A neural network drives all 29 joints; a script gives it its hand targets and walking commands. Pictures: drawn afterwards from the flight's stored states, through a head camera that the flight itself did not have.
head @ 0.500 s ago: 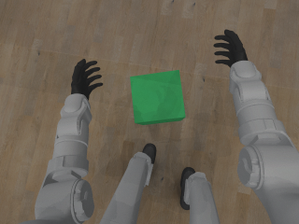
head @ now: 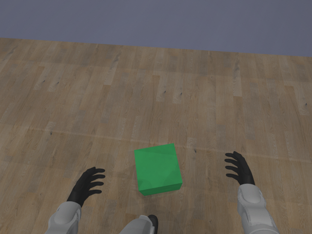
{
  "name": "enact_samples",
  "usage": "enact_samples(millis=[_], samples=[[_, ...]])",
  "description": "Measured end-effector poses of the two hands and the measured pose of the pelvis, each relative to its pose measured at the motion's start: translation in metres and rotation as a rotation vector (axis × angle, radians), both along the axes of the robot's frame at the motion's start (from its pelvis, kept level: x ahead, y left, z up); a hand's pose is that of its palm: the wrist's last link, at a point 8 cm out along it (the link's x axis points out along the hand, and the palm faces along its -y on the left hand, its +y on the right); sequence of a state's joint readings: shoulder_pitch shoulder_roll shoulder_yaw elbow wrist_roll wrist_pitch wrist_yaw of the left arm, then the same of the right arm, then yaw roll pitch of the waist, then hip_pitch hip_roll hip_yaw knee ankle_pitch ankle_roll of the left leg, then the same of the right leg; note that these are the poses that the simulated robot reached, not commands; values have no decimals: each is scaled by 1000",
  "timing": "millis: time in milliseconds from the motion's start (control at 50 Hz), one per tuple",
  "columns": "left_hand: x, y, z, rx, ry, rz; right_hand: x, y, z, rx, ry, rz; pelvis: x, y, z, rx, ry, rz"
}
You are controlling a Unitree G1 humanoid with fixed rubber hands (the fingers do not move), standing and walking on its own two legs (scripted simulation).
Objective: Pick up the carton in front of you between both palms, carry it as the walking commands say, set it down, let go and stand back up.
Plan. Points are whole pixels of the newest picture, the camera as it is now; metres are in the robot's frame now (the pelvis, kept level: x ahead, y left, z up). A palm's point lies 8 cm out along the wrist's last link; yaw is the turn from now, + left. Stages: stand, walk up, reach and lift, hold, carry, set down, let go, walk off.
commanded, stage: let go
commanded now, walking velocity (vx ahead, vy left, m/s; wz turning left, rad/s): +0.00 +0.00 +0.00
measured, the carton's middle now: (158, 171) +0.39 +0.09 -0.63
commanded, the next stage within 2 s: stand in 0.80 s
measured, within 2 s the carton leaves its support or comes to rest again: neither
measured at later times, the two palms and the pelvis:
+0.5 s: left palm (91, 201) +0.18 +0.19 -0.05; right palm out of the picture +0.18 -0.28 -0.05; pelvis +0.02 -0.05 +0.02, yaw +1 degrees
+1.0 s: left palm (64, 226) +0.12 +0.26 -0.09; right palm out of the picture +0.13 -0.27 -0.07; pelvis +0.03 -0.01 +0.01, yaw +4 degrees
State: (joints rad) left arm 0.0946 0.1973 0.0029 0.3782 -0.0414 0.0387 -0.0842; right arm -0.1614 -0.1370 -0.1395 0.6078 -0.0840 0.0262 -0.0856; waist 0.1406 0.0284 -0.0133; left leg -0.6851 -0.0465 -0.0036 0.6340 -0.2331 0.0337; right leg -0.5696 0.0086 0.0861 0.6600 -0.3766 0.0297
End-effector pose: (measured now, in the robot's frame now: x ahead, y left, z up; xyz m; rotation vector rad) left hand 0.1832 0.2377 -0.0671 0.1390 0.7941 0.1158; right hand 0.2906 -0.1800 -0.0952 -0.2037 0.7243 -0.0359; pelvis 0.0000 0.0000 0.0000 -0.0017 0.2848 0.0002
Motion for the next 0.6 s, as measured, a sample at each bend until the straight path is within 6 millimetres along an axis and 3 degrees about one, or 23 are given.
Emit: enact_samples(millis=[140, 400, 500, 600], samples=[[-16, -15, 16, -1, 13, 11, -33, -26, 16, 5, 19, 0, 13, -12, 13, 17, -108, 9], [-1, -46, 21, 1, -10, -33, -100, -91, 49, -8, 58, -41, 25, -42, 23, 28, -262, 11], [-2, -44, 22, 40, 7, -18, -110, -99, 49, -7, 52, -63, 24, -45, 22, 27, -284, 15], [-8, -34, 23, 58, 15, 7, -110, -91, 48, -4, 47, -51, 20, -43, 20, 27, -307, 21]])
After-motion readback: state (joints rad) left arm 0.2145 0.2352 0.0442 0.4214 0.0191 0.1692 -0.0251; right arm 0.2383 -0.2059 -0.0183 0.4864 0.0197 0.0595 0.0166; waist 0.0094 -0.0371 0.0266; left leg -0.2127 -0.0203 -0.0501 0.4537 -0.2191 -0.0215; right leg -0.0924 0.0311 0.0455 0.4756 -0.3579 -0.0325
